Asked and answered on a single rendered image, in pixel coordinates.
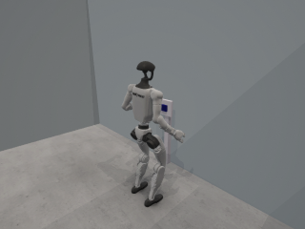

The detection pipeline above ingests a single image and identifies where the right robot upper arm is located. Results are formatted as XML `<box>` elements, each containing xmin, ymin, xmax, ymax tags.
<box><xmin>151</xmin><ymin>89</ymin><xmax>163</xmax><ymax>124</ymax></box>

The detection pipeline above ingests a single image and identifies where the robot right forearm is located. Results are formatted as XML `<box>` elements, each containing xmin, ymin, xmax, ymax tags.
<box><xmin>157</xmin><ymin>115</ymin><xmax>177</xmax><ymax>136</ymax></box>

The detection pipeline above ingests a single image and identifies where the left robot upper arm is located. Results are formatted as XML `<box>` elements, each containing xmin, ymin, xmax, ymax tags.
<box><xmin>121</xmin><ymin>84</ymin><xmax>137</xmax><ymax>111</ymax></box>

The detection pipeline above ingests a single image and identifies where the panel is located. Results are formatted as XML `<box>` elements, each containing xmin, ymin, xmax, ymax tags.
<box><xmin>160</xmin><ymin>98</ymin><xmax>173</xmax><ymax>164</ymax></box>

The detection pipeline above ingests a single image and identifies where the button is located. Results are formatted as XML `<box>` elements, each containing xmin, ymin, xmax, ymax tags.
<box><xmin>161</xmin><ymin>104</ymin><xmax>168</xmax><ymax>112</ymax></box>

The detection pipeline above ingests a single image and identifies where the robot right foot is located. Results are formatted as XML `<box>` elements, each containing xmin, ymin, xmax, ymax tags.
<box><xmin>144</xmin><ymin>194</ymin><xmax>163</xmax><ymax>207</ymax></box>

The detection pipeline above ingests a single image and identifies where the robot right hand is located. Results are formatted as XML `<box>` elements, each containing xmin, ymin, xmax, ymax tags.
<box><xmin>173</xmin><ymin>130</ymin><xmax>186</xmax><ymax>143</ymax></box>

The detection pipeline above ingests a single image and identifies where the right robot shin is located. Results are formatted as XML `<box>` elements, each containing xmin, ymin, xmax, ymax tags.
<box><xmin>149</xmin><ymin>166</ymin><xmax>166</xmax><ymax>200</ymax></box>

